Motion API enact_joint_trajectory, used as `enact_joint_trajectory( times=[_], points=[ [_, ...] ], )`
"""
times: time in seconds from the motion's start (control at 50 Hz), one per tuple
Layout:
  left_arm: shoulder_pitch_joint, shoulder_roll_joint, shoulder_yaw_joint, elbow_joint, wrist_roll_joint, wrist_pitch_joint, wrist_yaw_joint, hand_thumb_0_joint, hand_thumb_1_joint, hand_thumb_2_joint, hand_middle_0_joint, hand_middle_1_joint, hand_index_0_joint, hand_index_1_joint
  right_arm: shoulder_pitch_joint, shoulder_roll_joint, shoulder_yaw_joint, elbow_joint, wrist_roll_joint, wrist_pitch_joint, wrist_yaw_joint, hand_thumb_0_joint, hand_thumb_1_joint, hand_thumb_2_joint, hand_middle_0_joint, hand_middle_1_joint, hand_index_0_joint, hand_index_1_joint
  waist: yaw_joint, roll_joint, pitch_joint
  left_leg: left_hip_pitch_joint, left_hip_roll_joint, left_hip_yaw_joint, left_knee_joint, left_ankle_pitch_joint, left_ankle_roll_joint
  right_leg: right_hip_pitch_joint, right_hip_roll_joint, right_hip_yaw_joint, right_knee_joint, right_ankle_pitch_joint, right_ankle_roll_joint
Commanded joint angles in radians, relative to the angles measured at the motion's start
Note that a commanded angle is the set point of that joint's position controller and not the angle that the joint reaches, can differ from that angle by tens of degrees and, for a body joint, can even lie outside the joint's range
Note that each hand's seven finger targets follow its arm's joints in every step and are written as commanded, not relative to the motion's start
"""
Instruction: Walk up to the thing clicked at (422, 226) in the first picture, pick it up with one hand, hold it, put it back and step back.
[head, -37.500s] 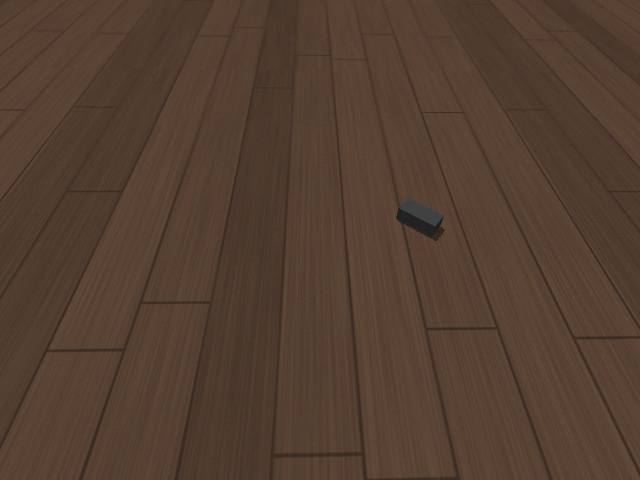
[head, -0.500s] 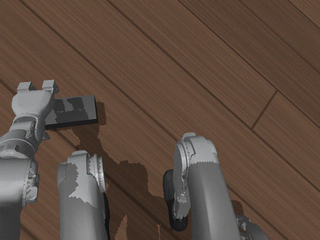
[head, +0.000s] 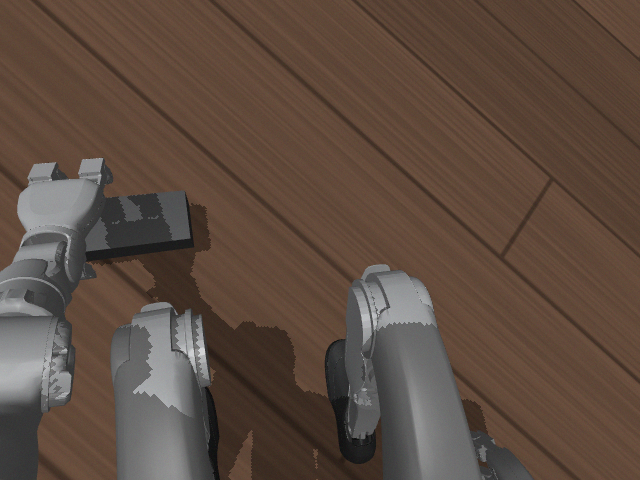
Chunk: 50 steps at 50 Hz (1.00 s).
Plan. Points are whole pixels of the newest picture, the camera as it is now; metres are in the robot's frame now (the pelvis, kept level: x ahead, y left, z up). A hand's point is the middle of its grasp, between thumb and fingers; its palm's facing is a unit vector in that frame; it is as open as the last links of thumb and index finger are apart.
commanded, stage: approach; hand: left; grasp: from above
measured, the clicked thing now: (133, 226) +0.48 +0.21 -0.30
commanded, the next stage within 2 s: close in in 0.42 s
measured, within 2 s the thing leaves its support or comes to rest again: neither
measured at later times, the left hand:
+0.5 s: hand (144, 189) +0.50 +0.17 -0.17, palm faces -0.37 +0.00 -0.93, open 13.7 cm
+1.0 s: hand (132, 234) +0.45 +0.20 -0.23, palm faces -0.46 -0.05 -0.88, open 13.9 cm
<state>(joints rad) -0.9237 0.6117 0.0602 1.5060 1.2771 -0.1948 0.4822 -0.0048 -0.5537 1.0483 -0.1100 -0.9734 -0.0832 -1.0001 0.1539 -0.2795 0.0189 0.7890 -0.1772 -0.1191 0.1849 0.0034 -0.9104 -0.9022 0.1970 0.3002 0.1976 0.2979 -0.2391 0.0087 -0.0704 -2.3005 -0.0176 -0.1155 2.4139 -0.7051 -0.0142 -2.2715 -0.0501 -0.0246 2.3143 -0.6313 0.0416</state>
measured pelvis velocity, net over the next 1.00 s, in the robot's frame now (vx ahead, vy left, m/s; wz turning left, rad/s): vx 0.01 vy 0.00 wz -0.04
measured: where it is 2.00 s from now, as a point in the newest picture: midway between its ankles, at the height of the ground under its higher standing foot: (279, 445)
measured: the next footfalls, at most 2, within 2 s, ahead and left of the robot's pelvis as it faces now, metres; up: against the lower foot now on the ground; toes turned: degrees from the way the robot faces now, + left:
none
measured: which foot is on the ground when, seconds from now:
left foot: down 0.00-1.00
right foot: down 0.00-1.00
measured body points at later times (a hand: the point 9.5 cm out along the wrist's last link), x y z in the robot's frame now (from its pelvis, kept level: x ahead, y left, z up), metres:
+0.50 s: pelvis +0.00 +0.00 +0.00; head +0.24 +0.04 +0.38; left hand +0.51 +0.17 -0.12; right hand +0.02 -0.28 -0.11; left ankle +0.07 +0.12 -0.30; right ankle +0.11 -0.14 -0.30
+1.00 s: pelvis +0.01 +0.00 -0.02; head +0.25 +0.08 +0.35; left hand +0.47 +0.20 -0.18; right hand +0.05 -0.28 -0.10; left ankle +0.07 +0.12 -0.30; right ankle +0.11 -0.14 -0.30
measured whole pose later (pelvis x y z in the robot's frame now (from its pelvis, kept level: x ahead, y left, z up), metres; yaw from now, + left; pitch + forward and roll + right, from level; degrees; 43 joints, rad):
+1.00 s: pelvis +0.01 +0.00 -0.02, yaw -2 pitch +32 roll -9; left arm -1.00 0.62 0.00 1.67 1.36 -0.25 0.64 -0.01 -0.54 1.09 -0.10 -1.04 -0.08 -1.06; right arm 0.11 -0.30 0.06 0.80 -0.25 -0.17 0.25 0.00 -0.91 -0.90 0.19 0.30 0.19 0.30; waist -0.31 -0.05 -0.01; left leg -2.33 -0.02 -0.16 2.50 -0.74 -0.02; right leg -2.29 -0.04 -0.05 2.37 -0.65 0.04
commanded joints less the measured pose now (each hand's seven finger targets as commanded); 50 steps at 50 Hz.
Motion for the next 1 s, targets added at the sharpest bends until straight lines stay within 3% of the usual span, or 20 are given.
enact_joint_trajectory(
  times=[0.0,0.02,0.1,0.14,0.16,0.26,0.32,0.38,0.48,0.54,0.58,0.62,0.66,0.68,0.7,0.74,0.78,0.82,0.9,0.98],
  points=[
    [-0.283,0.219,0.034,-0.157,-0.007,-0.013,0.039,0.0,-0.563,1.045,-0.095,-0.96,-0.07,-0.986,0.194,-0.253,-0.08,-0.017,0.008,-0.002,-0.009,0.0,-0.898,-0.9,0.2,0.3,0.2,0.3,0.003,0.247,-0.682,0.469,-0.032,0.108,-0.286,0.159,0.038,0.351,0.043,-0.113,-0.208,0.147,-0.079],
    [-0.274,0.197,0.015,-0.155,-0.001,-0.014,0.035,0.0,-0.611,1.109,-0.098,-0.933,-0.045,-0.989,0.198,-0.246,-0.081,-0.016,0.007,0.001,-0.009,0.0,-0.902,-0.901,0.2,0.3,0.2,0.3,0.003,0.257,-0.689,0.478,-0.029,0.11,-0.284,0.173,0.036,0.36,0.046,-0.113,-0.206,0.159,-0.081],
    [-0.366,0.114,-0.025,-0.105,-0.009,-0.021,0.047,0.0,-0.543,1.091,-0.09,-1.045,-0.074,-1.061,0.221,-0.241,-0.079,0.006,-0.009,-0.007,-0.005,0.0,-0.898,-0.895,0.2,0.3,0.2,0.3,-0.07,0.192,-0.614,0.432,-0.026,0.108,-0.253,0.131,0.044,0.332,0.049,-0.117,-0.225,0.142,-0.075],
    [-0.42,0.069,-0.062,-0.135,-0.021,-0.026,0.055,0.0,-0.55,1.073,-0.081,-1.053,-0.07,-1.065,0.224,-0.237,-0.079,0.015,-0.007,-0.011,-0.005,0.0,-0.899,-0.896,0.2,0.3,0.2,0.3,-0.065,0.219,-0.646,0.453,-0.024,0.105,-0.258,0.14,0.04,0.331,0.049,-0.118,-0.231,0.149,-0.076],
    [-0.45,0.044,-0.079,-0.097,-0.016,-0.021,0.061,0.0,-0.544,1.07,-0.084,-1.055,-0.074,-1.065,0.226,-0.233,-0.071,0.021,-0.016,-0.017,-0.003,0.0,-0.9,-0.896,0.2,0.3,0.2,0.3,-0.095,0.211,-0.623,0.462,-0.022,0.101,-0.247,0.136,0.039,0.311,0.049,-0.124,-0.224,0.148,-0.075],
    [-0.52,0.058,-0.089,-0.046,0.021,0.001,0.107,0.0,-0.533,1.107,-0.091,-1.084,-0.081,-1.094,0.218,-0.242,-0.064,0.031,-0.032,-0.022,0.003,0.0,-0.902,-0.897,0.2,0.3,0.2,0.3,-0.099,0.272,-0.639,0.486,-0.024,0.099,-0.255,0.127,0.029,0.3,0.05,-0.133,-0.206,0.14,-0.079],
    [-0.54,0.147,-0.037,-0.01,0.049,0.034,0.139,0.0,-0.539,1.139,-0.097,-1.08,-0.08,-1.098,0.219,-0.253,-0.054,0.026,-0.04,-0.02,0.014,0.0,-0.902,-0.897,0.2,0.3,0.2,0.3,-0.082,0.293,-0.639,0.472,-0.023,0.111,-0.258,0.135,0.031,0.307,0.051,-0.125,-0.205,0.152,-0.08],
    [-0.504,0.141,-0.022,0.058,0.058,0.085,0.156,0.0,-0.54,1.148,-0.093,-1.078,-0.074,-1.097,0.201,-0.256,-0.041,-0.002,-0.05,-0.024,0.033,0.0,-0.899,-0.896,0.2,0.3,0.2,0.3,-0.084,0.297,-0.623,0.464,-0.022,0.116,-0.262,0.135,0.035,0.306,0.051,-0.121,-0.21,0.159,-0.081],
    [-0.311,0.181,0.014,0.089,-0.012,0.157,0.139,0.0,-0.541,1.154,-0.088,-1.086,-0.07,-1.103,0.167,-0.252,-0.03,-0.028,-0.023,-0.012,0.052,0.0,-0.898,-0.896,0.2,0.3,0.2,0.3,-0.02,0.214,-0.692,0.37,-0.027,0.132,-0.255,0.178,0.061,0.447,0.062,-0.098,-0.22,0.205,-0.064],
    [-0.296,0.19,0.011,0.051,-0.057,0.168,0.09,0.0,-0.532,1.111,-0.084,-1.069,-0.076,-1.076,0.175,-0.255,-0.029,-0.034,-0.001,-0.007,0.049,0.0,-0.896,-0.895,0.2,0.3,0.2,0.3,-0.027,0.164,-0.659,0.309,-0.025,0.133,-0.236,0.181,0.075,0.482,0.064,-0.083,-0.225,0.216,-0.052],
    [-0.355,0.222,0.035,0.019,-0.086,0.145,0.057,0.0,-0.544,1.081,-0.079,-1.055,-0.073,-1.06,0.195,-0.266,-0.032,-0.045,-0.005,-0.013,0.048,0.0,-0.898,-0.895,0.2,0.3,0.2,0.3,-0.077,0.075,-0.605,0.241,-0.023,0.122,-0.206,0.134,0.084,0.489,0.059,-0.082,-0.24,0.169,-0.045],
    [-0.369,0.21,0.03,-0.01,-0.114,0.11,0.023,0.0,-0.575,1.052,-0.066,-1.035,-0.058,-1.043,0.199,-0.264,-0.032,-0.046,-0.001,-0.019,0.039,0.0,-0.9,-0.896,0.2,0.3,0.2,0.3,-0.074,0.057,-0.604,0.228,-0.023,0.115,-0.198,0.12,0.081,0.498,0.058,-0.077,-0.245,0.14,-0.045],
    [-0.419,0.155,-0.005,-0.025,-0.114,0.056,-0.002,0.0,-0.577,1.024,-0.061,-1.049,-0.059,-1.051,0.231,-0.261,-0.032,-0.033,-0.011,-0.029,0.036,0.0,-0.905,-0.898,0.2,0.3,0.2,0.3,-0.114,0.077,-0.581,0.246,-0.022,0.104,-0.186,0.099,0.068,0.474,0.06,-0.09,-0.231,0.107,-0.055],
    [-0.431,0.178,0.012,-0.053,-0.106,0.024,-0.006,0.0,-0.561,1.019,-0.065,-1.056,-0.067,-1.054,0.249,-0.279,-0.041,-0.029,-0.018,-0.032,0.031,0.0,-0.904,-0.897,0.2,0.3,0.2,0.3,-0.124,0.083,-0.58,0.26,-0.023,0.101,-0.178,0.099,0.061,0.463,0.059,-0.097,-0.236,0.095,-0.059],
    [-0.464,0.112,-0.039,-0.093,-0.103,-0.004,-0.014,0.0,-0.562,1.016,-0.062,-1.042,-0.063,-1.041,0.256,-0.273,-0.044,-0.028,-0.011,-0.036,0.029,0.0,-0.903,-0.897,0.2,0.3,0.2,0.3,-0.117,0.134,-0.6,0.309,-0.024,0.097,-0.182,0.096,0.049,0.424,0.058,-0.11,-0.232,0.084,-0.071],
    [-0.475,0.12,-0.059,-0.118,-0.079,-0.056,-0.007,0.0,-0.542,1.007,-0.068,-1.068,-0.075,-1.06,0.257,-0.259,-0.04,-0.002,-0.026,-0.04,0.029,0.0,-0.908,-0.899,0.2,0.3,0.2,0.3,-0.122,0.209,-0.624,0.38,-0.02,0.093,-0.182,0.108,0.034,0.405,0.063,-0.123,-0.213,0.102,-0.072],
    [-0.419,0.154,-0.055,-0.149,-0.044,-0.09,0.026,0.0,-0.582,1.042,-0.072,-1.021,-0.056,-1.038,0.245,-0.261,-0.047,-0.002,-0.025,-0.036,0.024,0.0,-0.909,-0.904,0.199,0.3,0.199,0.3,-0.078,0.254,-0.661,0.427,-0.021,0.092,-0.2,0.112,0.025,0.401,0.063,-0.127,-0.199,0.105,-0.073],
    [-0.413,0.102,-0.08,-0.068,-0.003,-0.096,0.07,0.0,-0.573,1.066,-0.071,-1.025,-0.053,-1.044,0.225,-0.261,-0.041,0.005,-0.043,-0.039,0.03,0.0,-0.904,-0.902,0.199,0.3,0.199,0.3,-0.109,0.278,-0.619,0.447,-0.02,0.086,-0.2,0.097,0.022,0.345,0.065,-0.148,-0.181,0.107,-0.074],
    [-0.444,0.164,-0.03,0.005,0.072,-0.078,0.189,0.0,-0.558,1.176,-0.097,-1.018,-0.06,-1.056,0.212,-0.279,-0.028,0.025,-0.071,-0.045,0.049,0.0,-0.895,-0.9,0.2,0.3,0.2,0.3,-0.115,0.323,-0.587,0.488,-0.018,0.076,-0.205,0.166,0.015,0.294,0.066,-0.171,-0.15,0.176,-0.07],
    [-0.423,0.151,-0.038,0.146,0.111,-0.021,0.28,0.0,-0.485,1.158,-0.113,-1.049,-0.09,-1.07,0.173,-0.295,-0.015,0.036,-0.106,-0.07,0.089,0.0,-0.891,-0.897,0.2,0.3,0.2,0.3,-0.15,0.336,-0.499,0.493,-0.01,0.059,-0.205,0.182,0.007,0.236,0.07,-0.186,-0.132,0.194,-0.069]
  ],
)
